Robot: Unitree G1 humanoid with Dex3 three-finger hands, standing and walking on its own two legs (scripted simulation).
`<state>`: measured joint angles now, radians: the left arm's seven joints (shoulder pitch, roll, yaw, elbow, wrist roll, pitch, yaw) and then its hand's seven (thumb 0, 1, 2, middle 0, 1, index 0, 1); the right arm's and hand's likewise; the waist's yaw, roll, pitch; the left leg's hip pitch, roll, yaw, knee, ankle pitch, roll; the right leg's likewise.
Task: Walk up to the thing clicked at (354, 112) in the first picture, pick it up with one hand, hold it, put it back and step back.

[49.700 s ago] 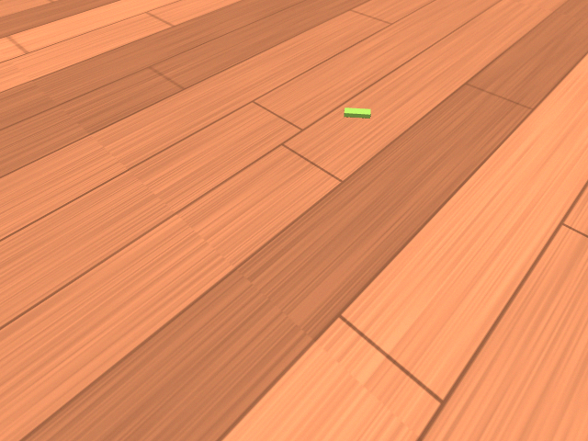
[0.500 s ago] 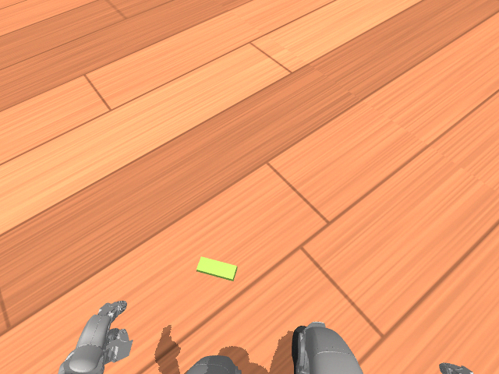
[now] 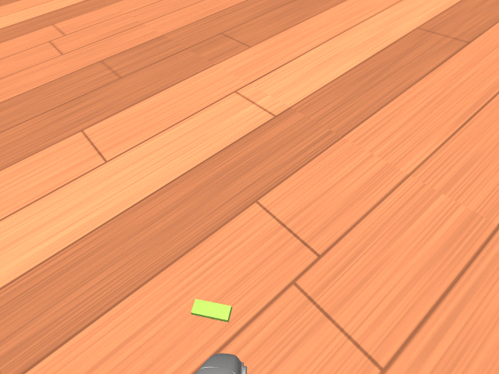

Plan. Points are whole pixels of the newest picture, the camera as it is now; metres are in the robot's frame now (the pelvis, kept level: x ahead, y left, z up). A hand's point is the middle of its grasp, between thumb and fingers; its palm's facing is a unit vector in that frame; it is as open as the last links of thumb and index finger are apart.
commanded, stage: walk up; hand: left
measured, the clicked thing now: (211, 310) +0.45 +0.26 -0.76
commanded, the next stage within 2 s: none
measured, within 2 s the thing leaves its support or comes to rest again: neither
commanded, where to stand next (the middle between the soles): +0.11 +0.04 m, yaw -2 degrees
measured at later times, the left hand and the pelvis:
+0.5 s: hand out of the picture +0.05 +0.28 -0.18, palm faces -0.07 -0.92 -0.39, open 7.4 cm; pelvis -0.04 +0.02 -0.03, yaw -3 degrees
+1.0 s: hand out of the picture +0.07 +0.33 -0.15, palm faces -0.02 -0.92 -0.38, open 7.4 cm; pelvis +0.02 +0.05 +0.00, yaw -1 degrees
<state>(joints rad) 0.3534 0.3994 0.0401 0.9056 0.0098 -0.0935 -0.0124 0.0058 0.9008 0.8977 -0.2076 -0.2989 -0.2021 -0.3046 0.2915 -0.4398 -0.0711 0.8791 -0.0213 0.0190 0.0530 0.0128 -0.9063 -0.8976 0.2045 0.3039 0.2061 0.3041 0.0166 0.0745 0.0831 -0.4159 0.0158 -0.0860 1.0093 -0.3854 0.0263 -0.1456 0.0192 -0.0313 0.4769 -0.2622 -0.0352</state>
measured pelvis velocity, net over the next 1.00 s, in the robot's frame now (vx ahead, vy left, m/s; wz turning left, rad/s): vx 0.02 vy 0.05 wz -0.01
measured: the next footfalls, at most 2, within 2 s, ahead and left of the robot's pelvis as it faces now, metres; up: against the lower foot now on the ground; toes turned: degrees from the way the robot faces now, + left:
left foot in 0.22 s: +0.14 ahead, +0.16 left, +0.00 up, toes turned +0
right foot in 0.46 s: -0.03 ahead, -0.09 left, +0.00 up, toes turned -2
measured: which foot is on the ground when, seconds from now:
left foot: up 0.00-0.20, down 0.22-0.50, up 0.52-0.76, down 0.78-1.00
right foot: down 0.00-0.24, up 0.26-0.44, down 0.46-0.82, up 0.84-1.00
